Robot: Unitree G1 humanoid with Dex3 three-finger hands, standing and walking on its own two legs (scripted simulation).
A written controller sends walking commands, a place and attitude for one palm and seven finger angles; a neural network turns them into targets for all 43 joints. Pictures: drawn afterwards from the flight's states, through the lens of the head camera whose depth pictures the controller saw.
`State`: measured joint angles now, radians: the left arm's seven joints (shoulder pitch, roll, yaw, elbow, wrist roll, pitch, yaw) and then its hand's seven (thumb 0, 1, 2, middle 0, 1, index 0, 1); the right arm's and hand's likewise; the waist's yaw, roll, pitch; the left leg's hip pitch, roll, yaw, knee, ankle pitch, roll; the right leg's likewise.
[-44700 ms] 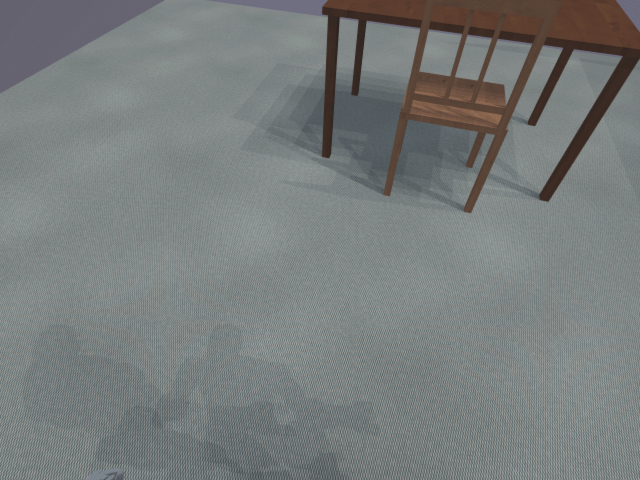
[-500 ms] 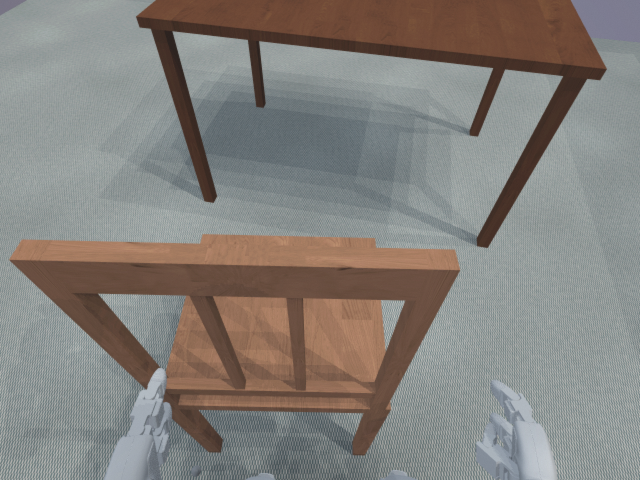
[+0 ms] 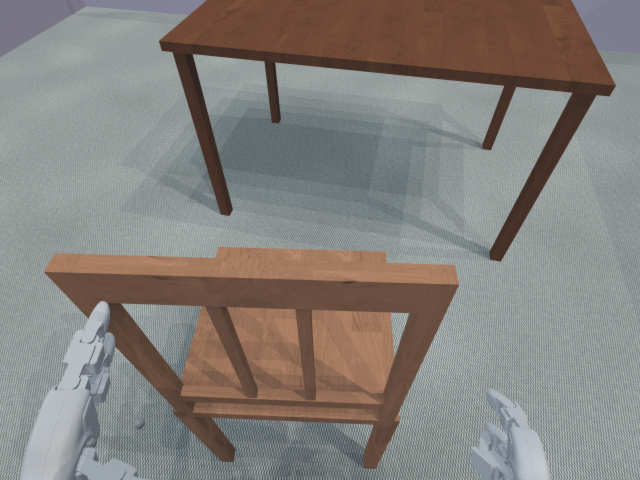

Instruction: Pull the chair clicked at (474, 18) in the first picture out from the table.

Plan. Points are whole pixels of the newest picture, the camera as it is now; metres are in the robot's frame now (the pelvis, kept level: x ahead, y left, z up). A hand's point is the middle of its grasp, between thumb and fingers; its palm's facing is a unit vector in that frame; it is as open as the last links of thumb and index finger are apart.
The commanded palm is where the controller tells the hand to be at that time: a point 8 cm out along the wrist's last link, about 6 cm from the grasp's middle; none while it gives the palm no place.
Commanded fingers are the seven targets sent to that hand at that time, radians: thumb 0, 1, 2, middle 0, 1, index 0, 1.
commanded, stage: draw the hand back to the body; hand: left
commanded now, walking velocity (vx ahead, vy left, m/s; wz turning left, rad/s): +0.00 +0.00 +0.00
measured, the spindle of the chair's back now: (236, 355) +0.29 +0.15 -0.04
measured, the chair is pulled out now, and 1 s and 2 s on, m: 0.64 0.64 0.64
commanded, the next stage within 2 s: step back with the hand held close in 0.98 s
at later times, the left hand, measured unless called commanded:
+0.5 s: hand (55, 335) +0.20 +0.24 +0.18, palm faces +0.42 -0.80 -0.43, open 10.9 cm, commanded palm +0.16 +0.29 +0.21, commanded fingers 0.00 0.75 0.83 -0.18 -0.27 -0.18 -0.27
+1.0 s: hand (39, 313) +0.21 +0.24 +0.20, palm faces +0.45 -0.78 -0.44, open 7.5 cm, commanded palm +0.16 +0.28 +0.22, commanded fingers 0.00 0.90 0.90 -0.20 -0.30 -0.20 -0.30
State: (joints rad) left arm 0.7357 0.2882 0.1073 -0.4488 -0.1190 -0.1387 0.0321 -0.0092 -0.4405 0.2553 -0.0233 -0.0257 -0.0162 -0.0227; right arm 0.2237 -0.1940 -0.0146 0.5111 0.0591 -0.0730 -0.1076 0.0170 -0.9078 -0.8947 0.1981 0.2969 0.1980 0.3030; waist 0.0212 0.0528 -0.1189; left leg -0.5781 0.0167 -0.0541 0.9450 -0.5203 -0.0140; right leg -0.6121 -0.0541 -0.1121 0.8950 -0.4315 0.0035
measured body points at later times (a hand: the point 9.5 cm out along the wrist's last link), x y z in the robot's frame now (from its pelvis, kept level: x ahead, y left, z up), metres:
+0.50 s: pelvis +0.02 -0.01 +0.04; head +0.02 -0.03 +0.49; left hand +0.18 +0.28 +0.20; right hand +0.22 -0.22 -0.04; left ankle -0.03 +0.13 -0.69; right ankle +0.01 -0.12 -0.69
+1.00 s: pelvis +0.02 -0.01 +0.05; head +0.01 -0.04 +0.50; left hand +0.18 +0.28 +0.23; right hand +0.20 -0.25 -0.04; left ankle -0.03 +0.13 -0.69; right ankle +0.01 -0.12 -0.69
